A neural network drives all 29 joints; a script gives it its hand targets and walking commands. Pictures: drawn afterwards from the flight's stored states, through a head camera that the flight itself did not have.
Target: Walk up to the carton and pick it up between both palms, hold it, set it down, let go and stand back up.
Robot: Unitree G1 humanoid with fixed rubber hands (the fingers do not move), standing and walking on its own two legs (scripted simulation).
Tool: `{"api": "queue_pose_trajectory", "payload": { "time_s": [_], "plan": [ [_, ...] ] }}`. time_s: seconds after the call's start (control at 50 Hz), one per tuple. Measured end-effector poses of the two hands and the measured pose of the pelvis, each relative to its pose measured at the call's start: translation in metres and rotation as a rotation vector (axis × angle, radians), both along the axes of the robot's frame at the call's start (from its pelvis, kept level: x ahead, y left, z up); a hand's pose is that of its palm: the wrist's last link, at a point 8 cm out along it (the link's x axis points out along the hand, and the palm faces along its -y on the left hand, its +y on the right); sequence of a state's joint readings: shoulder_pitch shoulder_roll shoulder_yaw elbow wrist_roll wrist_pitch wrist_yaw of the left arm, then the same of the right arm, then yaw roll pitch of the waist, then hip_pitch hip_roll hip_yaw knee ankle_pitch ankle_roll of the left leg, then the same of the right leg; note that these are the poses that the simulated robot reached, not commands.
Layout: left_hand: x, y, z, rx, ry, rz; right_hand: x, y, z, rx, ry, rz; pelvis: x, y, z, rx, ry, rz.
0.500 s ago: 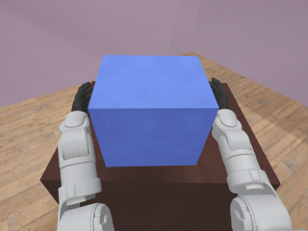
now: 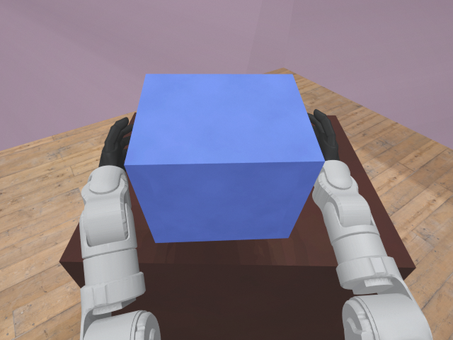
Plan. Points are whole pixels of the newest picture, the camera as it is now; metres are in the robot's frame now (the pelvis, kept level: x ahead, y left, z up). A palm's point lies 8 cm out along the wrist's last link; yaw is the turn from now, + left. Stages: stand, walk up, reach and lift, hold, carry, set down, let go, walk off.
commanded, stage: hold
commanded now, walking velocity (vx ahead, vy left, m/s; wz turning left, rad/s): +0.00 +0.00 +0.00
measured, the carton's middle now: (221, 161) +0.39 +0.00 +0.14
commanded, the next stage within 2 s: none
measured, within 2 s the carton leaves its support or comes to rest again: neither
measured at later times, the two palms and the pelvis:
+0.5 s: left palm (117, 167) +0.35 +0.17 +0.18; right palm (325, 158) +0.35 -0.18 +0.17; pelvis +0.00 +0.00 +0.00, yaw +0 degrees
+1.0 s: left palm (114, 169) +0.35 +0.18 +0.18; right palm (323, 157) +0.35 -0.17 +0.17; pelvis +0.00 +0.00 +0.00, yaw +0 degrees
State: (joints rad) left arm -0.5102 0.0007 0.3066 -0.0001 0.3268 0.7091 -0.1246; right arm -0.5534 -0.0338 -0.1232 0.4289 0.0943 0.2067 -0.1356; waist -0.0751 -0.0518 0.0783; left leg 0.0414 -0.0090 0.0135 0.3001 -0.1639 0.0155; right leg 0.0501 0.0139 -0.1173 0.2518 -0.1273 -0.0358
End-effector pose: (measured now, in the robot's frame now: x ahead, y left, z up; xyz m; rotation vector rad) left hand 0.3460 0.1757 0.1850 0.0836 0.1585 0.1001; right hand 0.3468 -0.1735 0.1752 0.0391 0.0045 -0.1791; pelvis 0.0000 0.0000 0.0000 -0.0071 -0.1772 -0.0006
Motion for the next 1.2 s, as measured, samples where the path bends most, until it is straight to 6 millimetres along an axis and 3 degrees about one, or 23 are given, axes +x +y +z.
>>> {"api": "queue_pose_trajectory", "payload": {
  "time_s": [0.24,0.38,0.56,0.76,0.92,1.1,1.2],
  "plan": [
    [0.001,0.002,-0.009,-0.033,0.038,0.008,0.002,0.002,-0.002,-0.023,0.038,0.003,-0.001,-0.001,0.000,0.003,-0.004,-0.004],
    [-0.003,0.000,0.002,-0.005,-0.009,0.003,-0.002,0.000,0.007,-0.005,-0.010,0.002,0.000,0.000,0.000,-0.001,-0.005,0.000],
    [0.002,-0.002,-0.007,-0.021,0.052,0.006,0.001,-0.002,-0.007,-0.014,0.051,-0.001,-0.003,-0.001,0.000,0.006,-0.005,-0.005],
    [0.000,-0.001,0.005,-0.021,-0.006,0.005,0.000,-0.001,0.011,-0.016,-0.008,-0.001,0.000,-0.004,0.000,0.003,-0.003,0.000],
    [0.003,0.000,-0.010,-0.028,0.055,0.010,0.004,0.000,-0.005,-0.018,0.051,0.004,-0.002,-0.003,0.000,0.005,-0.004,-0.002],
    [-0.001,-0.002,0.005,-0.007,-0.012,-0.005,-0.004,-0.002,0.008,0.000,-0.015,-0.010,0.001,-0.001,0.000,0.001,-0.008,0.000],
    [0.004,-0.002,-0.003,-0.030,0.047,0.002,0.001,-0.002,-0.001,-0.015,0.044,-0.010,-0.001,-0.001,0.000,0.007,-0.009,-0.008]
  ]
}}
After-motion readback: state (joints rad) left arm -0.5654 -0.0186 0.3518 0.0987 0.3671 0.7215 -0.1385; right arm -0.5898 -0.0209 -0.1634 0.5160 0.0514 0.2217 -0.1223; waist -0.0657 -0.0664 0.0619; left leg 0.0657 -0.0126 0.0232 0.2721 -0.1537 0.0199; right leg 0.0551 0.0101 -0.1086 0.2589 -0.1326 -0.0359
